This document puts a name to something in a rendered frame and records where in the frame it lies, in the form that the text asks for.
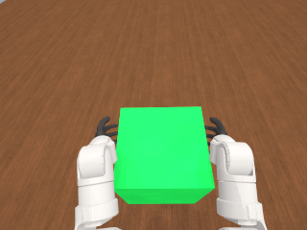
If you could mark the robot left hand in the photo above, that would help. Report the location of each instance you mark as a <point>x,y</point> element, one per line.
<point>102,129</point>

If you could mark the right robot forearm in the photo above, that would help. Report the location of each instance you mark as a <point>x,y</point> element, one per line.
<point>237,201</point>

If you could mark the robot right hand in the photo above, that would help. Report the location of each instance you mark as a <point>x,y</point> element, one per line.
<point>219,129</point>

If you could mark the left robot forearm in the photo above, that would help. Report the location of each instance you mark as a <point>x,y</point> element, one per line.
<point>95,175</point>

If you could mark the carton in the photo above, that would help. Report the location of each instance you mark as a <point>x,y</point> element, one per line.
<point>162,156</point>

